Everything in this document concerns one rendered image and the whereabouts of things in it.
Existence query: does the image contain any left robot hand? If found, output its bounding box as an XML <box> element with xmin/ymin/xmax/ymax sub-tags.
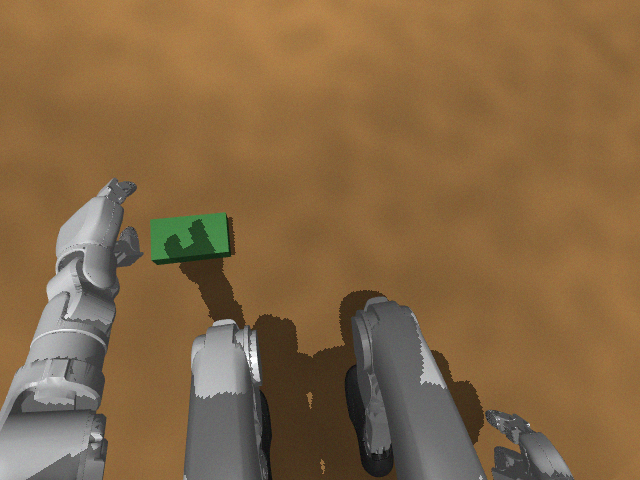
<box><xmin>56</xmin><ymin>178</ymin><xmax>144</xmax><ymax>267</ymax></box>

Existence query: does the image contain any right robot hand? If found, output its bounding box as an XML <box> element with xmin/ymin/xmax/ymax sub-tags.
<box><xmin>485</xmin><ymin>410</ymin><xmax>574</xmax><ymax>480</ymax></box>

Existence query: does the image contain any small box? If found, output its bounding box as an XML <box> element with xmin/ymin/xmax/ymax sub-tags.
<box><xmin>150</xmin><ymin>212</ymin><xmax>231</xmax><ymax>265</ymax></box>

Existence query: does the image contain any left robot arm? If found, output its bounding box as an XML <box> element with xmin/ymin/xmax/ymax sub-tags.
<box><xmin>0</xmin><ymin>244</ymin><xmax>120</xmax><ymax>480</ymax></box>

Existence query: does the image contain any right robot foot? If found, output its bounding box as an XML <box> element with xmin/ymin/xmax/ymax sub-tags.
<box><xmin>345</xmin><ymin>364</ymin><xmax>394</xmax><ymax>477</ymax></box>

